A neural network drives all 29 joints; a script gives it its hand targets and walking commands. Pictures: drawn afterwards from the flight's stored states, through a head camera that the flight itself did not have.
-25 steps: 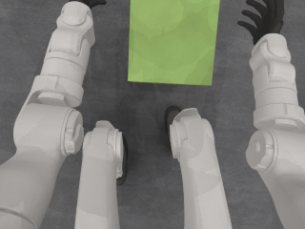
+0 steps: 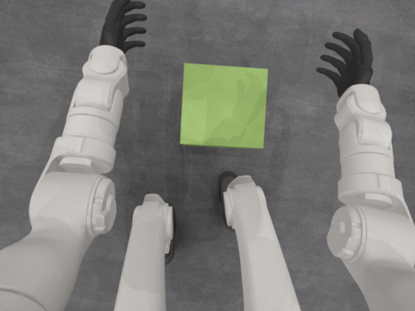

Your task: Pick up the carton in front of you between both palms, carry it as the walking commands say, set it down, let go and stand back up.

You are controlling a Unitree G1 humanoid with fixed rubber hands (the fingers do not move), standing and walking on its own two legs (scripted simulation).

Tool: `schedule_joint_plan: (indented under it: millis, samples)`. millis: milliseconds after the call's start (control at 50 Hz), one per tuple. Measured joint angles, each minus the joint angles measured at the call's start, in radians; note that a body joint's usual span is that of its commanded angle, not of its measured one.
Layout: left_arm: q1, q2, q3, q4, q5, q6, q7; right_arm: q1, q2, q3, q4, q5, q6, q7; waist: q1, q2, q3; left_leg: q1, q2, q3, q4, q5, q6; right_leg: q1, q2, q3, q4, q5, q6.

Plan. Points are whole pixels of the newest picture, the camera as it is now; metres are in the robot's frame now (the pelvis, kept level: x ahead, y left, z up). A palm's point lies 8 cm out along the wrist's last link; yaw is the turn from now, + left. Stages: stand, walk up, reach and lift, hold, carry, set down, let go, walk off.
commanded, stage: set down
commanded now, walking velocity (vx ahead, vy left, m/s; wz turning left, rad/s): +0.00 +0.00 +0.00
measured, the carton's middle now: (219, 113) +0.46 -0.11 -0.44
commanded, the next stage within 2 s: let go in 0.16 s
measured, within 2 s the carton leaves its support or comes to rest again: neither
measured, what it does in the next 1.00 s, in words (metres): rises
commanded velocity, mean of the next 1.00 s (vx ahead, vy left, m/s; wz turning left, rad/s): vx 0.00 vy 0.00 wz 0.00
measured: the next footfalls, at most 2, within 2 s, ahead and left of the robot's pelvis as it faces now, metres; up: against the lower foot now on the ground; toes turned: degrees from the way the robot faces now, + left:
none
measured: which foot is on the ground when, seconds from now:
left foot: down 0.00-1.00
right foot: down 0.00-1.00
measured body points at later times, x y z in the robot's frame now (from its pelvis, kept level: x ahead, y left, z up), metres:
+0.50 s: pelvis +0.04 -0.02 +0.13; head +0.29 -0.05 +0.51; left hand +0.46 +0.12 +0.01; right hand +0.38 -0.29 +0.01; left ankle +0.05 +0.12 -0.53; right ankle +0.13 -0.12 -0.53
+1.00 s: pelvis +0.10 +0.00 +0.21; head +0.18 +0.00 +0.65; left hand +0.33 +0.20 +0.12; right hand +0.26 -0.25 +0.13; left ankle +0.05 +0.12 -0.53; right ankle +0.13 -0.12 -0.53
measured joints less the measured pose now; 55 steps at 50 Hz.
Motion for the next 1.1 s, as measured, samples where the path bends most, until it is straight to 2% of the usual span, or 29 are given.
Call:
schedule_joint_plan:
  millis: [260,400,500,620,880,1000,1100]
  samples:
    - [0.086,-0.033,0.044,0.027,0.052,-0.035,-0.021,0.079,0.032,-0.013,0.022,-0.068,-0.038,0.031,0.012,0.000,-0.024,0.243,0.011,-0.012,-0.297,0.095,0.000,0.251,-0.002,-0.002,-0.282,0.072,-0.007]
    - [0.320,-0.119,0.064,-0.109,0.111,-0.053,0.028,0.281,0.042,0.045,-0.059,-0.137,-0.055,0.087,0.035,-0.013,-0.011,0.433,0.015,-0.022,-0.465,0.139,-0.006,0.438,-0.006,-0.007,-0.427,0.096,-0.020]
    - [0.541,-0.157,0.045,-0.218,0.105,-0.075,0.042,0.466,0.033,0.113,-0.136,-0.141,-0.068,0.117,0.047,-0.025,0.027,0.624,0.025,-0.033,-0.587,0.162,-0.010,0.624,-0.003,-0.015,-0.530,0.105,-0.029]
    - [0.738,-0.145,0.015,-0.256,0.081,-0.123,0.012,0.662,0.022,0.194,-0.193,-0.103,-0.096,0.124,0.051,-0.037,0.054,0.847,0.045,-0.042,-0.701,0.172,-0.011,0.842,0.011,-0.024,-0.631,0.107,-0.037]
    - [1.090,-0.092,-0.052,-0.276,0.044,-0.217,-0.058,1.078,0.054,0.320,-0.324,-0.048,-0.156,0.072,0.074,-0.058,0.097,1.315,0.072,-0.043,-0.945,0.205,0.006,1.305,0.027,-0.021,-0.856,0.125,-0.029]
    - [1.229,-0.073,-0.080,-0.325,0.028,-0.209,-0.084,1.179,0.040,0.342,-0.337,-0.038,-0.143,0.069,0.100,-0.050,0.129,1.520,0.074,-0.041,-1.046,0.225,0.023,1.517,0.024,-0.016,-0.969,0.148,-0.014]
    - [1.306,-0.052,-0.100,-0.359,0.014,-0.177,-0.108,1.193,0.029,0.335,-0.319,-0.047,-0.113,0.073,0.127,-0.029,0.144,1.638,0.067,-0.037,-1.087,0.229,0.039,1.640,0.015,-0.011,-1.017,0.153,0.000]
